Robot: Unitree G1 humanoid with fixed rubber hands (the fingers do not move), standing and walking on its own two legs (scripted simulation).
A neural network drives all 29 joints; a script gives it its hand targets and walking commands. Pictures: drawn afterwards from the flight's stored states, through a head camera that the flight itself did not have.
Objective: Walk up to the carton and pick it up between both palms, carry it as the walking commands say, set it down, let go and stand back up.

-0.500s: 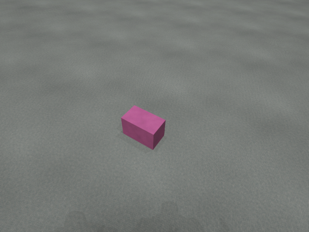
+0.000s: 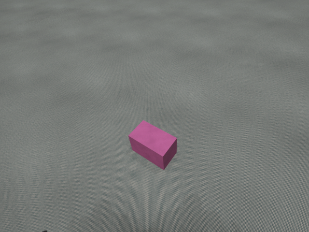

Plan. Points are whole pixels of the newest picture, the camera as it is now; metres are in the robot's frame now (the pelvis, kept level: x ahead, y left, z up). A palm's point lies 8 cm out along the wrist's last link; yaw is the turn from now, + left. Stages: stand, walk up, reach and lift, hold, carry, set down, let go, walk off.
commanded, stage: walk up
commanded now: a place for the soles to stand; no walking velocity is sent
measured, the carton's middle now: (153, 144) +0.81 +0.08 -0.67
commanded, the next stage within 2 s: none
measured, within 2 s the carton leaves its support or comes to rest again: neither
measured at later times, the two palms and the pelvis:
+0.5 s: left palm (54, 208) +0.23 +0.33 -0.10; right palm (256, 164) +0.34 -0.29 -0.07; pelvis +0.20 +0.02 +0.00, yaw +4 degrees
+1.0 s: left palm (41, 171) +0.32 +0.37 -0.04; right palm (242, 140) +0.45 -0.29 -0.12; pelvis +0.32 +0.01 +0.00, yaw +6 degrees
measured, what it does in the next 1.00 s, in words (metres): walks ahead: left foot, then right foot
